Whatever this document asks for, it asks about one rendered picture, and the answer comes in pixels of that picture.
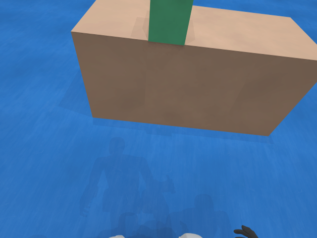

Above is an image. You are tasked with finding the pedestal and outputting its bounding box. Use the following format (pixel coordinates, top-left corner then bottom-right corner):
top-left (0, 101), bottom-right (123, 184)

top-left (71, 0), bottom-right (317, 136)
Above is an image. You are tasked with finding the right robot hand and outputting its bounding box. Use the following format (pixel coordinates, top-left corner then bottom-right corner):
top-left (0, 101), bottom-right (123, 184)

top-left (234, 225), bottom-right (258, 238)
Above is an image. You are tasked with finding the carton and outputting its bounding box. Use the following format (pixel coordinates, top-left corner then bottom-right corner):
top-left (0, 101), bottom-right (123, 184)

top-left (148, 0), bottom-right (194, 45)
